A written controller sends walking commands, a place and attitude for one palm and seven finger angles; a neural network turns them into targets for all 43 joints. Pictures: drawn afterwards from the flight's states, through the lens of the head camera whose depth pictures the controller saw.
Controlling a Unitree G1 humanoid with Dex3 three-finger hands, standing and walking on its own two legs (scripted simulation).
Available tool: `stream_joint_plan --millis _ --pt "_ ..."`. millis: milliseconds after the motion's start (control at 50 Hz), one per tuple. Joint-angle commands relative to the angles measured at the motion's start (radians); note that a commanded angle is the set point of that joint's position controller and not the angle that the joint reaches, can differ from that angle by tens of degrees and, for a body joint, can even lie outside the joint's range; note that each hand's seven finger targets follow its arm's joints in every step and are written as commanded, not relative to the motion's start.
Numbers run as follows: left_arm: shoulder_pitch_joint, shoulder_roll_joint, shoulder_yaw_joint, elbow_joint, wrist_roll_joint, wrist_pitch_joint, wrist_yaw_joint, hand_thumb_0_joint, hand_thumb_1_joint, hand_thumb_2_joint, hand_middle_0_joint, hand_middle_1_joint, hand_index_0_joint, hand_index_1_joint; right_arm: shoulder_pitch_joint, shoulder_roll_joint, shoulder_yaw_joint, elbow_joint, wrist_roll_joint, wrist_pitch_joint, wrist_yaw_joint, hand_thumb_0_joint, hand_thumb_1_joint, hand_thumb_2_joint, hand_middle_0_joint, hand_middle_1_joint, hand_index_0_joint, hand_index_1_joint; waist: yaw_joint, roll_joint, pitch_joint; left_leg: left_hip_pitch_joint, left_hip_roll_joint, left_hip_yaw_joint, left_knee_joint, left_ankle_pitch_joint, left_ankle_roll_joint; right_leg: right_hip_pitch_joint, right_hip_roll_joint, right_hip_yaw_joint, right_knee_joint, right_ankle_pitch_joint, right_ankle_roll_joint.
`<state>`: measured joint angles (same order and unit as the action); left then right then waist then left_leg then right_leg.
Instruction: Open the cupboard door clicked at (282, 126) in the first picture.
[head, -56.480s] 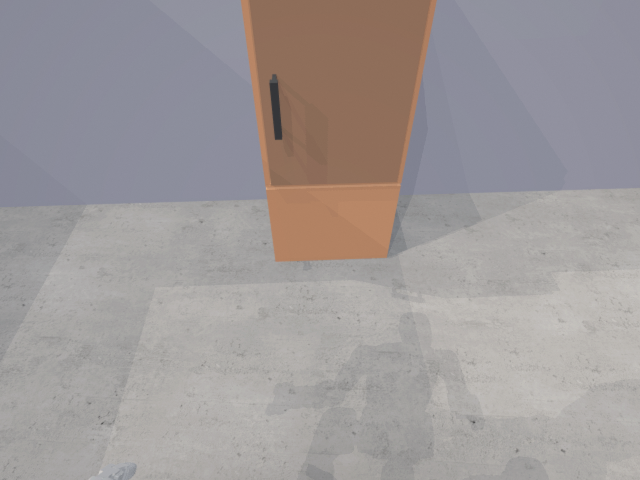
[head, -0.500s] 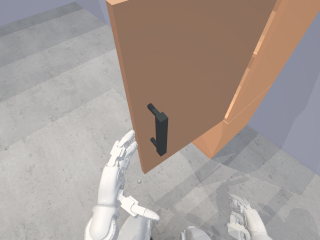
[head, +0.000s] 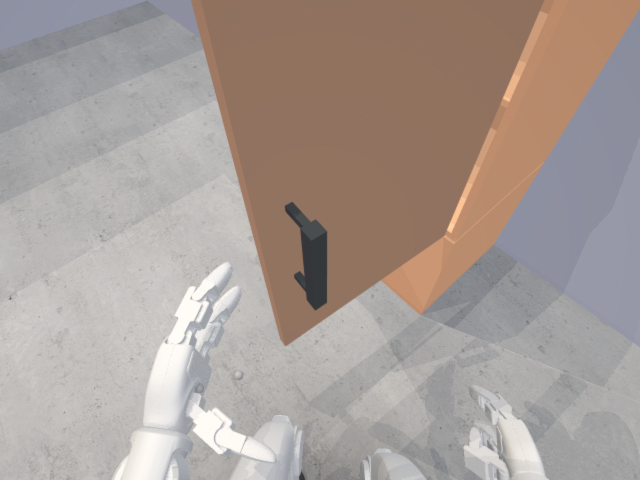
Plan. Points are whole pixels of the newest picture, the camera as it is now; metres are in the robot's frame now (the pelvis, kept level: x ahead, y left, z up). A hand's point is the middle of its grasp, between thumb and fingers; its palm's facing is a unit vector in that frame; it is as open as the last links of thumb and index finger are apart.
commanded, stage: draw the hand back to the body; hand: left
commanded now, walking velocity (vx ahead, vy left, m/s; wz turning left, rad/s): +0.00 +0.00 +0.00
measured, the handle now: (306, 259) +0.37 +0.04 +0.06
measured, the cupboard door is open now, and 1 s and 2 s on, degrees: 84 84 84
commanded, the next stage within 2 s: step back with the hand held close in 1.46 s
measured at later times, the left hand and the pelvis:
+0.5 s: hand (114, 360) +0.21 +0.19 +0.15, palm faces +0.09 -0.97 -0.21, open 15.6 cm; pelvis +0.02 +0.01 +0.06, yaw +0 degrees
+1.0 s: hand out of the picture +0.23 +0.28 +0.25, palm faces +0.38 -0.84 -0.39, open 10.0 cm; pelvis +0.04 +0.03 +0.11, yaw +0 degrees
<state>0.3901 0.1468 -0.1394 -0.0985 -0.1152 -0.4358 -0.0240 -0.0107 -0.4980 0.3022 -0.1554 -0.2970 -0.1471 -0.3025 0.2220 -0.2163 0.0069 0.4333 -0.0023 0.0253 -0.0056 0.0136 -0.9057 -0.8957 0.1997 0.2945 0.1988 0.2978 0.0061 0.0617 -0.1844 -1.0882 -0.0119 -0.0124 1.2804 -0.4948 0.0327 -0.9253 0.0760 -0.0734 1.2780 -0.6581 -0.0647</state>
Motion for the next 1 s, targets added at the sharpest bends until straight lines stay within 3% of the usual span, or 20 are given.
stream_joint_plan --millis 0,80,100,180,260,320,360,380,400,420,460,480,500,580,600,660,720,800,900,980 --pt "0.026 0.118 0.133 -0.305 -0.03 -0.021 0.016 0.0 -0.5 0.3 -0.15 -0.3 -0.15 -0.3 -0.029 -0.106 -0.035 -0.186 0.017 -0.046 -0.022 0.0 -0.9 -0.9 0.2 0.3 0.2 0.3 0.003 -0.052 -0.258 0.372 0.007 -0.044 -0.222 0.191 0.005 0.153 -0.029 0.097 -0.316 0.345 0.043" --pt "0.064 0.089 0.124 -0.275 -0.063 0.063 -0.022 0.0 -0.5 0.3 -0.15 -0.3 -0.15 -0.3 -0.024 -0.112 -0.026 -0.194 0.033 -0.041 -0.039 0.0 -0.9 -0.9 0.2 0.3 0.2 0.3 -0.028 -0.11 -0.151 0.385 0.008 -0.038 -0.27 0.163 0.006 0.193 -0.041 0.104 -0.4 0.367 0.07" --pt "0.075 0.101 0.144 -0.273 -0.075 0.073 -0.033 0.0 -0.5 0.3 -0.15 -0.3 -0.15 -0.3 -0.022 -0.117 -0.027 -0.194 0.034 -0.043 -0.043 0.0 -0.9 -0.9 0.2 0.3 0.2 0.3 -0.027 -0.134 -0.151 0.387 0.007 -0.042 -0.277 0.172 0.007 0.221 -0.042 0.105 -0.41 0.378 0.072" --pt "0.076 0.132 0.161 -0.335 -0.103 0.067 -0.086 0.0 -0.5 0.3 -0.15 -0.3 -0.15 -0.3 -0.015 -0.121 -0.021 -0.196 0.037 -0.066 -0.055 0.0 -0.9 -0.9 0.2 0.3 0.2 0.3 -0.038 -0.102 -0.119 0.439 0.007 -0.045 -0.314 0.19 0.008 0.235 -0.046 0.09 -0.435 0.425 0.079" --pt "0.09 0.192 0.24 -0.369 -0.127 0.044 -0.113 0.0 -0.5 0.3 -0.15 -0.3 -0.15 -0.3 -0.018 -0.121 -0.021 -0.192 0.038 -0.085 -0.057 0.0 -0.9 -0.9 0.2 0.3 0.2 0.3 -0.019 -0.038 -0.093 0.477 0.006 -0.043 -0.348 0.203 0.005 0.251 -0.04 0.085 -0.456 0.4 0.066" --pt "0.125 0.201 0.264 -0.405 -0.147 0.049 -0.121 0.0 -0.395 0.345 -0.154 -0.3 -0.154 -0.3 -0.025 -0.12 -0.022 -0.197 0.045 -0.098 -0.054 0.0 -0.9 -0.9 0.2 0.3 0.2 0.3 -0.006 0.015 -0.097 0.536 0.007 -0.044 -0.382 0.232 0.004 0.265 -0.027 0.06 -0.462 0.397 0.054" --pt "0.142 0.209 0.286 -0.408 -0.162 0.07 -0.13 0.0 -0.325 0.375 -0.156 -0.3 -0.156 -0.3 -0.023 -0.12 -0.023 -0.197 0.051 -0.101 -0.053 0.0 -0.9 -0.9 0.2 0.3 0.2 0.3 -0.004 0.01 -0.091 0.556 0.01 -0.046 -0.405 0.229 0.002 0.275 -0.023 0.048 -0.476 0.387 0.053" --pt "0.169 0.324 0.298 -0.434 -0.022 0.151 -0.014 0.0 -0.29 0.39 -0.158 -0.3 -0.158 -0.3 -0.037 -0.114 -0.024 -0.216 0.049 -0.071 -0.085 0.0 -0.9 -0.9 0.2 0.3 0.2 0.3 0.047 0.041 -0.111 0.599 0.021 -0.037 -0.46 0.227 0.0 0.305 -0.062 0.125 -0.558 0.391 0.037" --pt "0.182 0.272 0.275 -0.456 -0.009 0.199 0.045 0.0 -0.255 0.405 -0.159 -0.3 -0.159 -0.3 -0.03 -0.102 -0.013 -0.223 0.047 -0.065 -0.095 0.0 -0.9 -0.9 0.2 0.3 0.2 0.3 0.02 0.02 -0.073 0.616 0.022 -0.04 -0.478 0.233 0.003 0.318 -0.064 0.112 -0.584 0.392 0.038" --pt "0.211 0.225 0.24 -0.472 -0.003 0.231 0.067 0.0 -0.22 0.42 -0.16 -0.3 -0.16 -0.3 -0.026 -0.1 -0.011 -0.225 0.047 -0.058 -0.099 0.0 -0.9 -0.9 0.2 0.3 0.2 0.3 0.016 0.012 -0.06 0.623 0.024 -0.039 -0.486 0.234 0.003 0.321 -0.067 0.1 -0.585 0.394 0.042" --pt "0.204 0.225 0.232 -0.467 0.023 0.275 0.104 0.0 -0.15 0.45 -0.162 -0.3 -0.162 -0.3 -0.026 -0.105 -0.007 -0.215 0.047 -0.042 -0.105 0.0 -0.9 -0.9 0.2 0.3 0.2 0.3 0.009 0.0 -0.012 0.655 0.032 -0.046 -0.521 0.219 0.005 0.328 -0.061 0.082 -0.611 0.369 0.041" --pt "0.183 0.236 0.238 -0.476 0.029 0.288 0.12 0.0 -0.115 0.465 -0.164 -0.3 -0.164 -0.3 -0.034 -0.108 -0.002 -0.213 0.045 -0.04 -0.108 0.0 -0.9 -0.9 0.2 0.3 0.2 0.3 0.006 -0.002 0.005 0.667 0.032 -0.051 -0.541 0.202 0.006 0.337 -0.061 0.079 -0.63 0.35 0.041" --pt "0.162 0.263 0.265 -0.474 0.035 0.298 0.137 0.0 -0.08 0.48 -0.165 -0.3 -0.165 -0.3 -0.038 -0.111 -0.001 -0.205 0.042 -0.045 -0.112 0.0 -0.9 -0.9 0.2 0.3 0.2 0.3 0.006 -0.044 0.014 0.681 0.035 -0.054 -0.555 0.205 0.01 0.353 -0.059 0.08 -0.654 0.354 0.042" --pt "0.099 0.296 0.309 -0.487 0.05 0.32 0.172 0.0 0.06 0.54 -0.17 -0.3 -0.17 -0.3 -0.051 -0.113 0.008 -0.184 0.039 -0.057 -0.127 0.0 -0.9 -0.9 0.2 0.3 0.2 0.3 0.009 -0.066 0.027 0.756 0.035 -0.053 -0.615 0.219 0.014 0.41 -0.063 0.072 -0.704 0.354 0.04" --pt "0.088 0.325 0.337 -0.496 0.054 0.323 0.179 0.0 0.095 0.555 -0.171 -0.3 -0.171 -0.3 -0.06 -0.118 0.009 -0.175 0.036 -0.066 -0.128 0.0 -0.9 -0.9 0.2 0.3 0.2 0.3 0.017 -0.038 0.02 0.78 0.038 -0.055 -0.632 0.231 0.013 0.426 -0.063 0.073 -0.716 0.363 0.039" --pt "0.086 0.304 0.336 -0.518 0.059 0.326 0.185 0.0 0.2 0.6 -0.175 -0.3 -0.175 -0.3 -0.066 -0.11 0.018 -0.152 0.037 -0.087 -0.121 0.0 -0.9 -0.9 0.2 0.3 0.2 0.3 0.021 0.035 0.033 0.837 0.046 -0.077 -0.685 0.257 0.002 0.466 -0.064 0.059 -0.721 0.383 0.033" --pt "0.098 0.312 0.363 -0.53 0.056 0.329 0.183 0.0 0.305 0.645 -0.179 -0.3 -0.179 -0.3 -0.079 -0.113 0.019 -0.129 0.034 -0.107 -0.11 0.0 -0.9 -0.9 0.2 0.3 0.2 0.3 0.027 0.033 0.048 0.865 0.051 -0.087 -0.728 0.29 -0.005 0.519 -0.064 0.055 -0.748 0.411 0.033" --pt "0.129 0.347 0.444 -0.502 0.049 0.33 0.176 0.0 0.445 0.705 -0.184 -0.3 -0.184 -0.3 -0.094 -0.122 0.01 -0.097 0.03 -0.12 -0.099 0.0 -0.9 -0.9 0.2 0.3 0.2 0.3 0.041 -0.048 0.065 0.89 0.055 -0.075 -0.761 0.357 -0.006 0.581 -0.058 0.051 -0.797 0.463 0.036" --pt "0.078 0.385 0.524 -0.517 0.042 0.322 0.171 0.0 0.62 0.78 -0.19 -0.3 -0.19 -0.3 -0.109 -0.123 0.004 -0.066 0.028 -0.13 -0.088 0.0 -0.9 -0.9 0.2 0.3 0.2 0.3 0.044 -0.021 0.097 0.922 0.056 -0.063 -0.8 0.4 -0.013 0.626 -0.057 0.052 -0.841 0.493 0.037" --pt "0.021 0.407 0.567 -0.57 0.041 0.309 0.172 0.0 0.76 0.84 -0.195 -0.3 -0.195 -0.3 -0.109 -0.122 -0.002 -0.05 0.028 -0.143 -0.084 0.0 -0.9 -0.9 0.2 0.3 0.2 0.3 0.042 0.04 0.071 0.972 0.059 -0.066 -0.825 0.431 -0.02 0.651 -0.059 0.053 -0.857 0.5 0.038"
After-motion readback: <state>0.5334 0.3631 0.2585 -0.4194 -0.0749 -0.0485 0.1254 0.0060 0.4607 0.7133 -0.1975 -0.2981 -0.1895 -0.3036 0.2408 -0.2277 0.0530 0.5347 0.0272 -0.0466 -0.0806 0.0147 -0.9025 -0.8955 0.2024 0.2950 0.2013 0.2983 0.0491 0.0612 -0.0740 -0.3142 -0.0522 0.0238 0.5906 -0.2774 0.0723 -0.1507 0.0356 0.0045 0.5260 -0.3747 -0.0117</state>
